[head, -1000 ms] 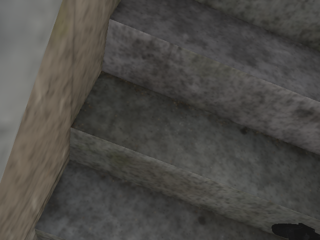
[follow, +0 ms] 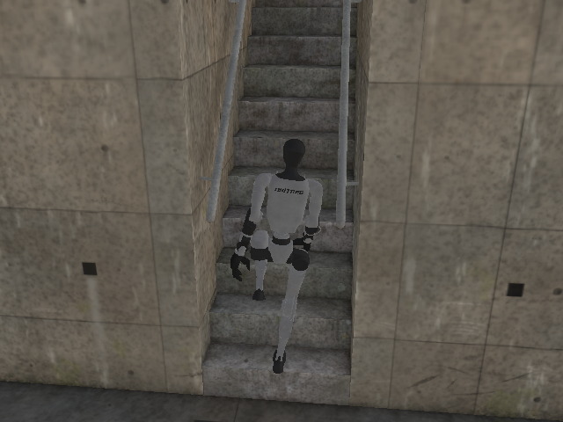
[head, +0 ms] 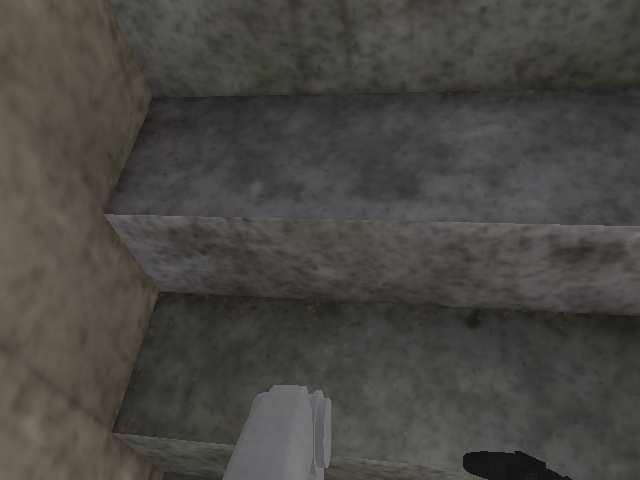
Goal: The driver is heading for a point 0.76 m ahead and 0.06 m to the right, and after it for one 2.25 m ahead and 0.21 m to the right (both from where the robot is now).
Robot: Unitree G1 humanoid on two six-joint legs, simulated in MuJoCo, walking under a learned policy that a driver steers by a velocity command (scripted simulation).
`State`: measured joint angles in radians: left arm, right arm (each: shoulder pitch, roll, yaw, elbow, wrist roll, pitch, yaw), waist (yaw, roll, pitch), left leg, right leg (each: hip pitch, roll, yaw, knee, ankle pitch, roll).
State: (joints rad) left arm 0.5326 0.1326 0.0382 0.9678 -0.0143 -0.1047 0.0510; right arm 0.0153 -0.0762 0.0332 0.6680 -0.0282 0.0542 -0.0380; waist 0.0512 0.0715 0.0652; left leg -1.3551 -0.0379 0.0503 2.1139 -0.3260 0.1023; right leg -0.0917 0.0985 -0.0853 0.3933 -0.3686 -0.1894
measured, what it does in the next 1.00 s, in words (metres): climbs: left foot 0.21 m higher, then right foot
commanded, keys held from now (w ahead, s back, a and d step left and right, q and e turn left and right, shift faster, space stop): w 1.00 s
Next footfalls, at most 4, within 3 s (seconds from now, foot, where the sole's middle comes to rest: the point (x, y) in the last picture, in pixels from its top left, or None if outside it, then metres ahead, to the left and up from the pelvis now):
0.10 left None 0.23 0.07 -0.56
0.50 right None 0.21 -0.19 -0.56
1.00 left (293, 384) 0.44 0.15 -0.35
1.74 right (552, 176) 0.62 -0.21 -0.14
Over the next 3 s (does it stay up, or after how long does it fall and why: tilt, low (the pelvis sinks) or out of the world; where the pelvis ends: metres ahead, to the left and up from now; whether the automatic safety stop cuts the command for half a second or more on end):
stays up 0.97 -0.10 0.91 its command is cut before an obstacle after 1.1 s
